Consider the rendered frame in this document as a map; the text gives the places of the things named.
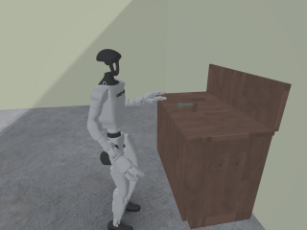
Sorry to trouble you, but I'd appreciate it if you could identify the robot thigh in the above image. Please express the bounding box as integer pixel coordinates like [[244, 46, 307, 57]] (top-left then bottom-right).
[[123, 133, 140, 182], [100, 151, 130, 200]]

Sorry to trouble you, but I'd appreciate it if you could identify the tap lever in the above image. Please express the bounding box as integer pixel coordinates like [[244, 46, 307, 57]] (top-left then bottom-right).
[[178, 103, 193, 107]]

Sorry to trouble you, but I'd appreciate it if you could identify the left robot hand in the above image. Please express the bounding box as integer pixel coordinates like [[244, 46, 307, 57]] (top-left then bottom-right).
[[143, 90, 167, 104]]

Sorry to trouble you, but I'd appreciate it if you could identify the left robot thigh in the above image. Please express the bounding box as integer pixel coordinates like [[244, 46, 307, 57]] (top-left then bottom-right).
[[123, 133, 140, 182]]

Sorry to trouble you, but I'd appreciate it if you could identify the right robot upper arm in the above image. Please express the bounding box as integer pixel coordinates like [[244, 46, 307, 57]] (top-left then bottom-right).
[[87, 85, 109, 131]]

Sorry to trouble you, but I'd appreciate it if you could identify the right robot hand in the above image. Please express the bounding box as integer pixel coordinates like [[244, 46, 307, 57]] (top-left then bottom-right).
[[115, 155, 145, 182]]

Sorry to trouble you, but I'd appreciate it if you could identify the robot left forearm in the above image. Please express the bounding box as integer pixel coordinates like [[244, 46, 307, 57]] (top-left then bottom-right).
[[125, 96, 145, 107]]

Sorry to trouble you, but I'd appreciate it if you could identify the right robot thigh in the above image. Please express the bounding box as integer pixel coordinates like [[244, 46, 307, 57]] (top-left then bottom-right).
[[100, 151, 130, 200]]

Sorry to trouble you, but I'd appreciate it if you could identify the counter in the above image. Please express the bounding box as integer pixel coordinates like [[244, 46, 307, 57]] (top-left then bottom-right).
[[155, 63, 291, 229]]

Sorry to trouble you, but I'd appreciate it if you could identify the robot right forearm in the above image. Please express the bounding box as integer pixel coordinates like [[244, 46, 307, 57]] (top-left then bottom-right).
[[87, 123, 123, 161]]

